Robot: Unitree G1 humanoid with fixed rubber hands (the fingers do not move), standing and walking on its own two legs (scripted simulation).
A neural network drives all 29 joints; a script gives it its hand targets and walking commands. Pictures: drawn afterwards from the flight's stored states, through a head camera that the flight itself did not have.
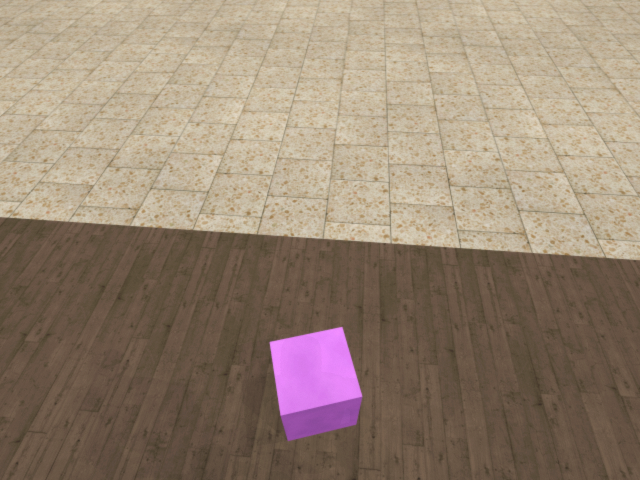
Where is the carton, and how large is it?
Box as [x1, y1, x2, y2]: [270, 327, 361, 440]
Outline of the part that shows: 342,327 270,342 280,415 288,440 356,423 361,400 361,393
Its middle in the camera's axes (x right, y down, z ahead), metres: -0.01 +0.42 +1.12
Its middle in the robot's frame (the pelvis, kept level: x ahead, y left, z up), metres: +0.46 +0.03 -0.65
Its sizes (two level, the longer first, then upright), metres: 0.210 0.200 0.250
